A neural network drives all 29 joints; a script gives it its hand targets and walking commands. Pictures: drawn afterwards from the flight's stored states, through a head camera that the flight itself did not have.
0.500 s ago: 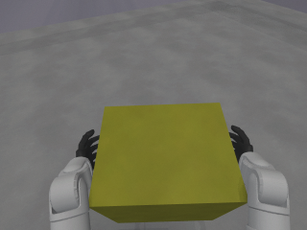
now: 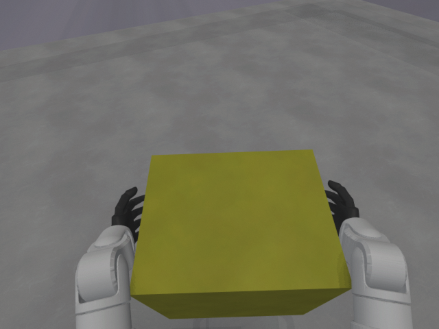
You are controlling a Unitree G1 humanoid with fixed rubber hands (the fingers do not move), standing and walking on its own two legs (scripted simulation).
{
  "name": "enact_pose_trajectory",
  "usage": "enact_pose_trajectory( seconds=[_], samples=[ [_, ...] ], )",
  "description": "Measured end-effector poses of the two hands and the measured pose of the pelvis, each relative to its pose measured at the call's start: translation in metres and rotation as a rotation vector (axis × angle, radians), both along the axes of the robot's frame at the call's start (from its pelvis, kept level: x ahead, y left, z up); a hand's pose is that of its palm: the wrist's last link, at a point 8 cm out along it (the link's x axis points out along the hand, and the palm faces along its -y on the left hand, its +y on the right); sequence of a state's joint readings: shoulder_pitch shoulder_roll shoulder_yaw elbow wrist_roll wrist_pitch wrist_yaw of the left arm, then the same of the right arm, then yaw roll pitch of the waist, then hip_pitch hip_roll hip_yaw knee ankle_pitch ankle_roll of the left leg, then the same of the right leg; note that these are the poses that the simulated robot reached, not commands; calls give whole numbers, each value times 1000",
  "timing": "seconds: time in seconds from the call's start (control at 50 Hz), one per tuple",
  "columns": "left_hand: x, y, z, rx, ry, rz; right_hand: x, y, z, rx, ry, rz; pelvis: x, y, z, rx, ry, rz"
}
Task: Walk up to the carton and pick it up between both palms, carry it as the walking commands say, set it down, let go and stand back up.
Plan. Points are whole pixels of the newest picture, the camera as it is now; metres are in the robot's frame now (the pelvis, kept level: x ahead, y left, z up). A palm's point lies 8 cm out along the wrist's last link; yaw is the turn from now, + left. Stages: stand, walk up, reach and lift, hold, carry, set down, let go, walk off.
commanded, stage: carry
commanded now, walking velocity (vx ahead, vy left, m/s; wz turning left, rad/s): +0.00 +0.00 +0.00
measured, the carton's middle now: (234, 242) +0.28 +0.00 +0.00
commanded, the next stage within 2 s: none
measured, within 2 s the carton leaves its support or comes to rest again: neither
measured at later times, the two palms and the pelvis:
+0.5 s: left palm (126, 230) +0.27 +0.19 +0.07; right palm (340, 220) +0.28 -0.19 +0.07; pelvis +0.00 +0.00 +0.00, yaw +0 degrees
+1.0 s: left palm (132, 226) +0.28 +0.18 +0.06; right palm (339, 216) +0.29 -0.20 +0.06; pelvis +0.00 +0.00 +0.00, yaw +0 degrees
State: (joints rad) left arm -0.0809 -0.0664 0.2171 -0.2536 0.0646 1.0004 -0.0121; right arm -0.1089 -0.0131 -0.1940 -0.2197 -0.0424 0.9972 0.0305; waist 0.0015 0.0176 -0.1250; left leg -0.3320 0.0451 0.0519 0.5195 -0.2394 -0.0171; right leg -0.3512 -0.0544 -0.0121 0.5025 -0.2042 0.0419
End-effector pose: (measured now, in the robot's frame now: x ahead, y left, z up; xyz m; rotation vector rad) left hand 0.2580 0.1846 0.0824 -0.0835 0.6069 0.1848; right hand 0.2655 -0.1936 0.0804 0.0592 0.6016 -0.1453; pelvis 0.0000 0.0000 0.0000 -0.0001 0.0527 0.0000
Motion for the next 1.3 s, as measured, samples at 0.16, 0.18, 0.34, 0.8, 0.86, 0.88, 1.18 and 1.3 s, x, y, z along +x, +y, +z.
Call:
enact_pose_trajectory(
  seconds=[0.16,0.18,0.34,0.8,0.86,0.88,1.18,1.3],
  samples=[
    [3,1,-6,13,12,0,6,1,-6,1,11,8,0,0,-1,0,-7,0],
    [4,1,-7,11,11,0,7,1,-7,-1,10,9,0,0,-1,0,-7,0],
    [7,2,-5,10,-13,-2,10,2,-3,-12,-14,14,1,1,-1,-1,-11,0],
    [18,-3,-14,39,2,-20,21,-2,-15,-22,-1,26,3,-1,-1,-1,-19,3],
    [18,-3,-17,39,9,-19,22,-3,-16,-21,6,28,3,-2,-1,-1,-20,3],
    [19,-3,-18,39,12,-20,23,-3,-17,-25,9,30,4,-2,-1,-1,-20,3],
    [26,1,-18,29,7,-24,28,1,-13,-34,3,26,9,1,-1,0,-13,-2],
    [25,3,-10,23,-18,-13,28,3,-6,-17,-22,17,10,4,-1,0,-12,-1]
  ],
)
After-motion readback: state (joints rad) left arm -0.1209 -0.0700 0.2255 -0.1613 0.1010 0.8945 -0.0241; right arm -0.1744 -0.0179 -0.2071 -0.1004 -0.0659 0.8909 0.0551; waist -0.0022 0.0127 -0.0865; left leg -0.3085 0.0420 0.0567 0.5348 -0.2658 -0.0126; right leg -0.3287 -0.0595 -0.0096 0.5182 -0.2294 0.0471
